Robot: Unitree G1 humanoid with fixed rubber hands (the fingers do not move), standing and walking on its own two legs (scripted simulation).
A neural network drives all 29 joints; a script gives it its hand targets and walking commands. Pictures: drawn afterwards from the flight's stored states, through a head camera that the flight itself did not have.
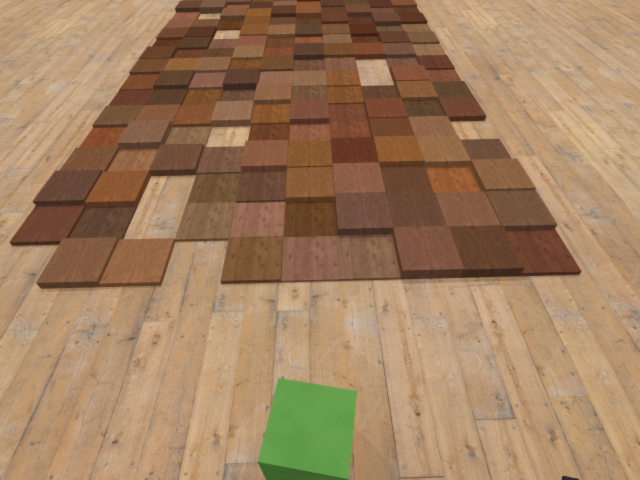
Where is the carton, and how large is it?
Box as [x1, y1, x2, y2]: [258, 378, 356, 479]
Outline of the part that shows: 278,378 258,458 258,463 266,479 347,479 356,391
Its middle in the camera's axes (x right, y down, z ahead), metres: -0.02 +0.55 +1.04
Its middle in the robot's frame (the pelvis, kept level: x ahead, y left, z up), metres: +0.38 +0.05 -0.66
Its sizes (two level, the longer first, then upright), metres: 0.210 0.200 0.250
